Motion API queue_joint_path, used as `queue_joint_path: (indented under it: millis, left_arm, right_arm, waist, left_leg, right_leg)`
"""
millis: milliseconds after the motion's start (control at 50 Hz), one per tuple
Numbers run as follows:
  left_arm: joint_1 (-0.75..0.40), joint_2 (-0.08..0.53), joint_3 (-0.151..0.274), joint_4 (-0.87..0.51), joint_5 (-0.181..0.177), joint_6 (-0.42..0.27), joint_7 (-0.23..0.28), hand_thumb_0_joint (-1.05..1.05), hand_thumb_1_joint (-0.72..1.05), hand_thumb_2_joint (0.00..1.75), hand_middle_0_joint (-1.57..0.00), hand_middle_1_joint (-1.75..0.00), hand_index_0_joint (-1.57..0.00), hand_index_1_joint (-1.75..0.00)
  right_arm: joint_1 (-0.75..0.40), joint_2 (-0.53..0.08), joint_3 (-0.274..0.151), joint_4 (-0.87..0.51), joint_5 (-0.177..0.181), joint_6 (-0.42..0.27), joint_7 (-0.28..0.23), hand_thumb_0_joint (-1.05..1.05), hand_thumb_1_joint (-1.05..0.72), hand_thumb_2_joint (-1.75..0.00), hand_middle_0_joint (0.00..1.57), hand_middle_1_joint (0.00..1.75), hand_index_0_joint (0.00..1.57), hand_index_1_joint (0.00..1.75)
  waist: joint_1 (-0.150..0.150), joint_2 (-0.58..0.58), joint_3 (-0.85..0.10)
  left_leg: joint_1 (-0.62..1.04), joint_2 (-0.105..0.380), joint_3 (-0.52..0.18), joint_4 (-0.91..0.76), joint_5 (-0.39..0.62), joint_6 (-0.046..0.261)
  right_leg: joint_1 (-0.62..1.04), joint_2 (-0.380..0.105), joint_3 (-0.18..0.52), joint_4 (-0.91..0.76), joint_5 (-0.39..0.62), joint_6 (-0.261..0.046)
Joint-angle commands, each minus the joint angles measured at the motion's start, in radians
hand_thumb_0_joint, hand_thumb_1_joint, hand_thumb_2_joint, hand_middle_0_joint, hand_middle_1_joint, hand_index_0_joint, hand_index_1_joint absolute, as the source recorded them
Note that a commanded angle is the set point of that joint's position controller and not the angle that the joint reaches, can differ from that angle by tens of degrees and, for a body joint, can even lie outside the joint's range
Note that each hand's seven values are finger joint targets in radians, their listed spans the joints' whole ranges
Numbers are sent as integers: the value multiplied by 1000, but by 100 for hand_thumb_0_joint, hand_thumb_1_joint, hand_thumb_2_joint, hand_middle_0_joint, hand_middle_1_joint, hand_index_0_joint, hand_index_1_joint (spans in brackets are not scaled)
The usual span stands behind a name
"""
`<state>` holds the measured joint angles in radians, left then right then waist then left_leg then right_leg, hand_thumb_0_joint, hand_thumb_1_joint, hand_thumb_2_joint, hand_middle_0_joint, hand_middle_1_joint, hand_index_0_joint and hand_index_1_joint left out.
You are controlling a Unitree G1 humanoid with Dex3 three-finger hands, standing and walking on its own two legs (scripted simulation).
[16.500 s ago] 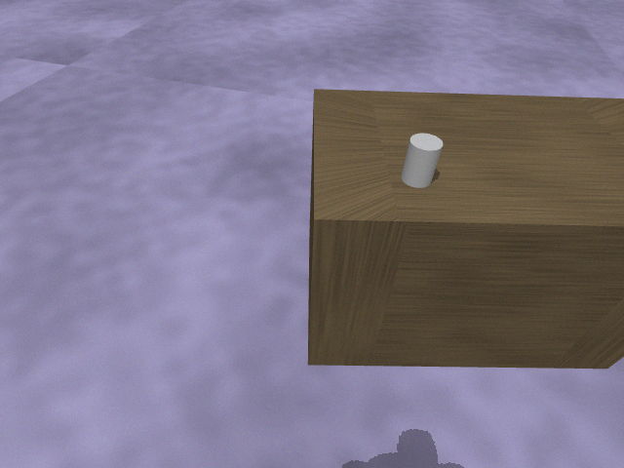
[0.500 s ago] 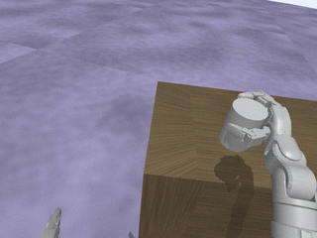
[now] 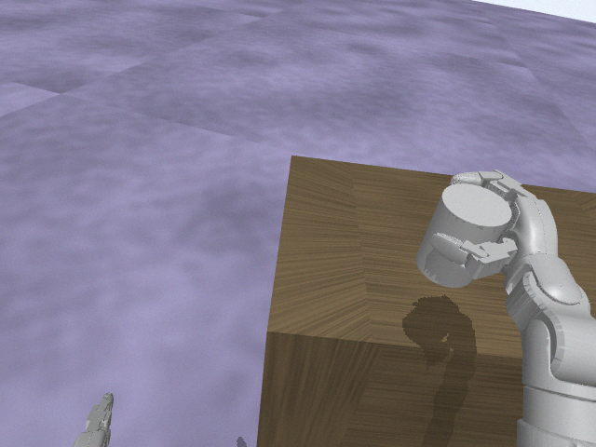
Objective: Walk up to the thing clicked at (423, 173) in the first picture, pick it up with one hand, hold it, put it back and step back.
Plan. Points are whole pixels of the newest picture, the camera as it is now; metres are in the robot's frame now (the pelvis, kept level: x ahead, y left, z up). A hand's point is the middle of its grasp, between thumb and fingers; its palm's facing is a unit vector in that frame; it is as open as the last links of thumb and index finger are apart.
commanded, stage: hold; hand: right
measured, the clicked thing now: (458, 236) +0.34 -0.17 +0.21
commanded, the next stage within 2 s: crouch in 1.92 s
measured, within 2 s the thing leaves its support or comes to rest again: neither
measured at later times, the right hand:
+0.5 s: hand (466, 224) +0.33 -0.17 +0.24, palm faces +0.11 +0.99 -0.03, open 10.6 cm
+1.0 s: hand (464, 229) +0.33 -0.16 +0.23, palm faces +0.12 +0.99 -0.01, open 10.6 cm
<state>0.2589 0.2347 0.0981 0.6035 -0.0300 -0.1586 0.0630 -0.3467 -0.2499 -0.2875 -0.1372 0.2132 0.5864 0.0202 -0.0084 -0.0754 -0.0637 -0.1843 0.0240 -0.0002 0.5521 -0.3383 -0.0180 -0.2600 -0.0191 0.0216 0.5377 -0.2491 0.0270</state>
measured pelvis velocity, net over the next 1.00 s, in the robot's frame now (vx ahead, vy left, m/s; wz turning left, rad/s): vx -0.01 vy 0.00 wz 0.01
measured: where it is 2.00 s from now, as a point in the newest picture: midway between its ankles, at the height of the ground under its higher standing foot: outside the picture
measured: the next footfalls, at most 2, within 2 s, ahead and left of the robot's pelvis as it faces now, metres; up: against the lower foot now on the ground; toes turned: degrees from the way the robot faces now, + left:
none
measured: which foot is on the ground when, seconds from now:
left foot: down 0.00-1.00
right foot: down 0.00-1.00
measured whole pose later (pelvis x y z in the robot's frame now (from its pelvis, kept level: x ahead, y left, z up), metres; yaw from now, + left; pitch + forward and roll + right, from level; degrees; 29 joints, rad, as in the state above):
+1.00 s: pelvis -0.01 +0.00 +0.00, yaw +0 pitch -3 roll +0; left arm 0.24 0.24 0.10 0.62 -0.02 -0.21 0.07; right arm -0.36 -0.24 -0.29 -0.11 0.22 0.62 0.01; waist 0.00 -0.08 -0.07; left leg -0.19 0.02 0.00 0.56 -0.32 -0.02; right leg -0.26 -0.02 0.02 0.54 -0.24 0.03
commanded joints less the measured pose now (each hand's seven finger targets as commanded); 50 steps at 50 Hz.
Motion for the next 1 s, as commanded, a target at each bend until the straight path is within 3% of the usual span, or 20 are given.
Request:
queue_joint_path:
  millis: [0,80,100,160,200,240,280,320,340,360,500,540,620,640,740,760,780,840,920,980]
  left_arm:
    - [-129,119,34,-151,-3,-68,10,0,-54,5,-5,-5,-5,-5]
    - [-136,112,33,-120,-2,-70,5,0,-54,5,-4,-5,-5,-5]
    - [-121,132,56,-135,-2,-71,8,0,-54,5,-4,-5,-5,-5]
    - [-115,119,40,-155,0,-74,6,0,-53,4,-5,-5,-5,-5]
    - [-132,86,11,-148,-2,-74,3,0,-54,5,-5,-5,-5,-5]
    - [-174,128,45,-171,-1,-82,12,0,-54,5,-5,-5,-5,-5]
    - [-164,108,26,-115,-2,-82,8,0,-54,5,-5,-6,-5,-5]
    - [-194,149,52,-181,0,-92,17,0,-54,5,-5,-5,-5,-5]
    - [-145,112,25,-128,0,-82,11,0,-53,4,-5,-6,-5,-5]
    - [-155,148,51,-163,-1,-85,16,0,-54,4,-5,-6,-5,-5]
    - [-161,123,37,-149,-3,-88,3,0,-54,5,-4,-5,-5,-5]
    - [-121,107,30,-120,-2,-84,1,0,-53,4,-4,-5,-5,-5]
    - [-126,117,46,-129,-1,-93,2,0,-53,5,-4,-5,-5,-5]
    - [-136,106,27,-125,-1,-96,2,0,-54,5,-4,-5,-5,-5]
    - [-229,136,27,-165,5,-114,21,0,-54,5,-5,-5,-5,-5]
    - [-189,140,40,-138,5,-114,22,0,-53,4,-5,-5,-5,-5]
    - [-191,122,13,-154,5,-115,21,0,-53,4,-5,-5,-5,-5]
    - [-165,161,57,-178,4,-107,26,0,-53,4,-5,-6,-5,-5]
    - [-85,84,19,-90,3,-90,8,0,-53,4,-4,-5,-5,-5]
    - [-122,88,24,-106,2,-92,2,0,-54,5,-4,-5,-5,-5]
  right_arm:
    - [-443,-188,-56,-241,12,-82,8,0,-15,-131,125,142,130,142]
    - [-437,-218,-91,-257,13,-82,2,0,-16,-131,126,143,131,143]
    - [-457,-222,-91,-258,11,-83,1,0,-15,-132,127,144,132,144]
    - [-457,-227,-103,-288,13,-95,-3,0,-15,-132,127,144,132,144]
    - [-455,-219,-95,-306,15,-96,-7,0,-16,-133,127,145,132,145]
    - [-470,-196,-59,-287,15,-91,-5,0,-15,-133,127,145,132,145]
    - [-463,-188,-49,-248,9,-83,-1,0,-15,-133,127,145,132,145]
    - [-454,-189,-55,-241,10,-77,4,0,-15,-132,126,143,131,143]
    - [-442,-179,-49,-248,11,-72,7,0,-14,-131,125,143,130,143]
    - [-433,-173,-47,-246,13,-62,11,0,-16,-131,125,143,130,143]
    - [-448,-247,-123,-216,19,-54,7,0,-14,-131,126,143,131,143]
    - [-450,-239,-118,-221,21,-57,5,0,-14,-133,128,145,133,145]
    - [-491,-201,-70,-293,19,-78,3,0,-12,-134,128,146,133,147]
    - [-484,-192,-57,-275,16,-74,4,0,-11,-134,128,147,134,147]
    - [-491,-159,-15,-245,2,-71,-3,0,-15,-133,128,145,133,145]
    - [-490,-166,-24,-238,3,-70,-4,0,-15,-132,127,144,132,144]
    - [-475,-177,-44,-219,5,-66,-5,0,-13,-132,126,144,132,144]
    - [-439,-226,-96,-209,8,-65,-8,0,-14,-131,126,143,131,143]
    - [-460,-224,-107,-215,14,-67,-14,0,-14,-133,128,145,133,145]
    - [-486,-224,-91,-264,10,-74,-15,0,-13,-132,128,145,133,145]
  waist:
    - [5,82,-184]
    - [-15,58,-193]
    - [2,53,-211]
    - [-6,78,-232]
    - [-21,62,-240]
    - [0,60,-213]
    - [-5,31,-185]
    - [-2,65,-216]
    - [-5,58,-215]
    - [8,81,-219]
    - [-11,96,-166]
    - [-4,95,-142]
    - [5,62,-227]
    - [0,57,-223]
    - [-2,64,-200]
    - [9,55,-214]
    - [-8,72,-221]
    - [-7,96,-207]
    - [-10,59,-155]
    - [-3,48,-165]
  left_leg:
    - [-70,-20,47,-96,282,-11]
    - [-61,-19,48,-94,277,-9]
    - [-65,-21,48,-93,281,-7]
    - [-47,-26,53,-86,312,-6]
    - [-33,-22,49,-82,326,-5]
    - [-56,-28,53,-88,274,-2]
    - [-72,-29,53,-92,247,2]
    - [-55,-28,54,-88,272,-3]
    - [-52,-27,55,-84,290,-2]
    - [-58,-27,55,-89,296,-5]
    - [-65,-24,53,-104,243,-10]
    - [-81,-26,49,-110,199,-7]
    - [-65,-25,48,-89,275,-4]
    - [-64,-26,49,-85,287,-3]
    - [-76,-29,58,-98,199,2]
    - [-74,-27,55,-95,217,0]
    - [-58,-27,58,-93,234,-2]
    - [-55,-28,59,-95,238,-4]
    - [-72,-27,53,-107,197,-2]
    - [-85,-27,44,-106,191,0]
  right_leg:
    - [166,27,-38,-37,202,-39]
    - [159,27,-37,-39,201,-36]
    - [176,26,-38,-39,207,-37]
    - [190,22,-34,-32,247,-36]
    - [183,24,-38,-27,262,-34]
    - [177,20,-33,-41,212,-33]
    - [173,18,-32,-49,192,-30]
    - [181,19,-32,-40,214,-33]
    - [180,20,-32,-37,234,-32]
    - [190,19,-36,-35,236,-33]
    - [135,27,-40,-47,162,-38]
    - [129,24,-40,-55,123,-38]
    - [188,22,-35,-39,204,-37]
    - [187,21,-32,-37,219,-37]
    - [171,17,-25,-54,141,-31]
    - [181,20,-28,-48,152,-33]
    - [179,19,-28,-44,175,-32]
    - [165,21,-35,-47,175,-31]
    - [131,25,-41,-56,123,-34]
    - [134,25,-42,-57,111,-33]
